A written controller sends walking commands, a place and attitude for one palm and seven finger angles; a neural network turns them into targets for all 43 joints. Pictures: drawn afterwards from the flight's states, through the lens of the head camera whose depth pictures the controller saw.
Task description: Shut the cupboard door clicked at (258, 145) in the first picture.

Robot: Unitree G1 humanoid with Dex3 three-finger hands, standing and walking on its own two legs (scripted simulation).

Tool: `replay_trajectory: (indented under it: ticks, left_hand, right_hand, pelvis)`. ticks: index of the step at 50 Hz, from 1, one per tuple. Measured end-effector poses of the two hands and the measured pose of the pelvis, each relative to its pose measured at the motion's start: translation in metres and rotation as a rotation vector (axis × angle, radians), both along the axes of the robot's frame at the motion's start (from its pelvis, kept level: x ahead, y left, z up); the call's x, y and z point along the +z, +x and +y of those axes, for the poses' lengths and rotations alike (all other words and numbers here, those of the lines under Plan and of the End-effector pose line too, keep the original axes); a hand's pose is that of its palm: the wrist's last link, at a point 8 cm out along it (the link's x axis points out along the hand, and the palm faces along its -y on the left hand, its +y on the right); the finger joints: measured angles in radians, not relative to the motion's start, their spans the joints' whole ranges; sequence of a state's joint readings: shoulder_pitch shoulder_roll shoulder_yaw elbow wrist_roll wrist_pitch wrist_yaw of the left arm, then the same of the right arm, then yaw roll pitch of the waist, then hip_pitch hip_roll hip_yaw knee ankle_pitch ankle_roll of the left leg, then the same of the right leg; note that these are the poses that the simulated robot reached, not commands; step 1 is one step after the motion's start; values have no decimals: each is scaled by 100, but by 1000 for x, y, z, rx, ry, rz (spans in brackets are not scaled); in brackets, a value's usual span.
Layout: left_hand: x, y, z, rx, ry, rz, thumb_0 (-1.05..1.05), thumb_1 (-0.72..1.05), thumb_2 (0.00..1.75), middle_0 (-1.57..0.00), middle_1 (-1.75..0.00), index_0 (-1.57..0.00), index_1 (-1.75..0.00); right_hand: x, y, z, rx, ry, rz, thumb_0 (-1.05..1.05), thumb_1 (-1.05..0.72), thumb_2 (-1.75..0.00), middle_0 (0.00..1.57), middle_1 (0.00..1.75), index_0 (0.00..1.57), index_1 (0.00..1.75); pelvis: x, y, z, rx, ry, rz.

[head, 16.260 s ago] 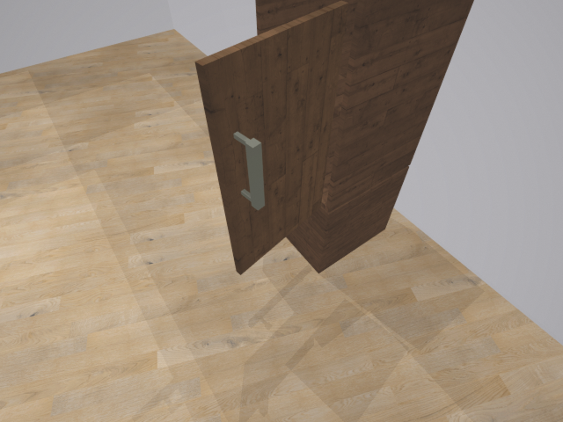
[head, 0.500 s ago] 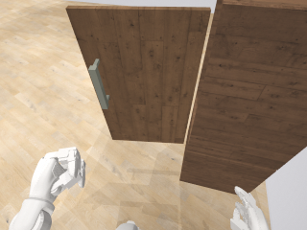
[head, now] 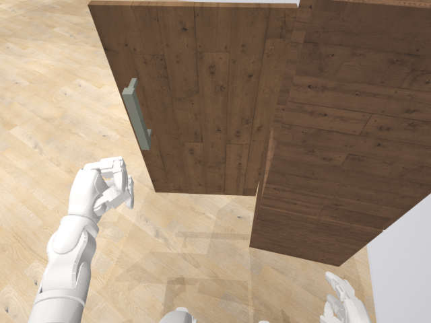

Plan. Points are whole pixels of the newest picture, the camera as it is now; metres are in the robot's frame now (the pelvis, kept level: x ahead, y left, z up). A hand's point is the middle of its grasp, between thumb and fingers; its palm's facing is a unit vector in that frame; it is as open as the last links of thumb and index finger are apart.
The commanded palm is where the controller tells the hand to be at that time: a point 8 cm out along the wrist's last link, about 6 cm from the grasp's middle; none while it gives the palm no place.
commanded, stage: bring the fist close to the handle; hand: left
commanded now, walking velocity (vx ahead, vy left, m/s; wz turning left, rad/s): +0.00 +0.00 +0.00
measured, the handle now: (140, 116) +0.52 +0.20 +0.08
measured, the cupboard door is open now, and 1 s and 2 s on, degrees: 100 100 83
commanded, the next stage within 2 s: push the door shut along its arc in 0.90 s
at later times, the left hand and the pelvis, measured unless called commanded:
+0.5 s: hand (132, 150) +0.41 +0.19 +0.08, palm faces -0.01 -1.00 +0.00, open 3.1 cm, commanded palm +0.39 +0.24 +0.08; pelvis +0.00 +0.00 +0.00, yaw -1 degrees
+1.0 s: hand (132, 149) +0.42 +0.19 +0.08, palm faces -0.01 -1.00 +0.00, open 3.1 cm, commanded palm +0.40 +0.24 +0.08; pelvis +0.00 +0.00 +0.00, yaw -1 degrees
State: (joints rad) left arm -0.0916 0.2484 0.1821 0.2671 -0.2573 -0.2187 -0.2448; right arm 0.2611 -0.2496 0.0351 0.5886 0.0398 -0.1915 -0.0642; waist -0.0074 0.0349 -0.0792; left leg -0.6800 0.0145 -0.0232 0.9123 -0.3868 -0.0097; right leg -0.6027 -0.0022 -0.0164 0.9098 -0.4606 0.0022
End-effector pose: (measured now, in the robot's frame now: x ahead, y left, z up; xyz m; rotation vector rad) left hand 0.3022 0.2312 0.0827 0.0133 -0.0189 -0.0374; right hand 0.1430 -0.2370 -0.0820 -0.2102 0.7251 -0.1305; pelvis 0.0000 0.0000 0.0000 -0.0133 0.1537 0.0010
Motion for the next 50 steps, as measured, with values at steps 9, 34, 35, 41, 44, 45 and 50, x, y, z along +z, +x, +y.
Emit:
replay_trajectory:
  ticks: [9, 34, 35, 41, 44, 45, 50]
  left_hand:
    - [-2, 24, 3, 21, 5, 4, 2, 90, 90, -130, -150, -130, -150]
    - [-3, 108, 4, 9, -13, 24, 2, 90, 90, -130, -150, -130, -150]
    - [-4, 108, 3, 11, -15, 28, 2, 90, 90, -130, -150, -130, -150]
    - [-7, 100, 8, 38, -11, 24, 2, 90, 90, -130, -150, -130, -150]
    - [-5, 97, 12, 38, -6, 13, 2, 90, 90, -130, -150, -130, -150]
    - [-5, 97, 13, 37, -6, 13, 2, 90, 90, -130, -150, -130, -150]
    - [-5, 98, 15, 29, -11, 26, 2, 90, 90, -130, -150, -130, -150]
  right_hand:
    - [-6, -17, -11, -35, -13, 79, 1, -90, -90, 20, 30, 20, 30]
    - [-28, -78, -26, -143, -21, 314, 0, -90, -90, 20, 30, 20, 30]
    - [-28, -81, -26, -149, -18, 320, 0, -90, -90, 20, 30, 20, 30]
    - [-27, -84, -24, -166, -10, 330, 1, -90, -90, 20, 30, 20, 30]
    - [-26, -80, -23, -161, -11, 323, 1, -90, -90, 20, 30, 20, 30]
    - [-26, -79, -23, -158, -13, 320, 0, -90, -90, 20, 30, 20, 30]
    - [-24, -67, -22, -137, -22, 297, 0, -90, -90, 20, 30, 20, 30]
  pelvis:
    - [1, 2, 0, -8, 3, 10]
    - [-6, 2, -1, -26, -2, 88]
    - [-6, 3, 0, -28, -1, 88]
    - [-4, 5, 0, -34, 0, 81]
    - [-4, 5, 0, -30, -2, 77]
    - [-4, 5, 0, -29, -3, 76]
    - [-4, 3, 1, -19, -8, 76]
